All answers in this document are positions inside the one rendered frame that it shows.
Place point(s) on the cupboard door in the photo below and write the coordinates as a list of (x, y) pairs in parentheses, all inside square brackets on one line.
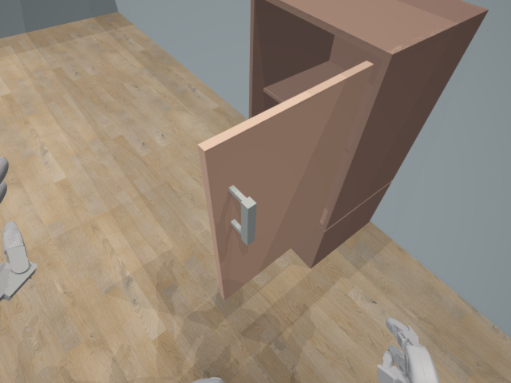
[(286, 159)]

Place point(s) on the robot right hand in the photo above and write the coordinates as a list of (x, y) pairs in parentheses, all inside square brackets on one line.
[(415, 365)]

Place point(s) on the robot left hand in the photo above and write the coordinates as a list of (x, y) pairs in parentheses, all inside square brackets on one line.
[(16, 272)]

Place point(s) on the handle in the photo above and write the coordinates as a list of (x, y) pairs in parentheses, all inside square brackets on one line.
[(247, 229)]

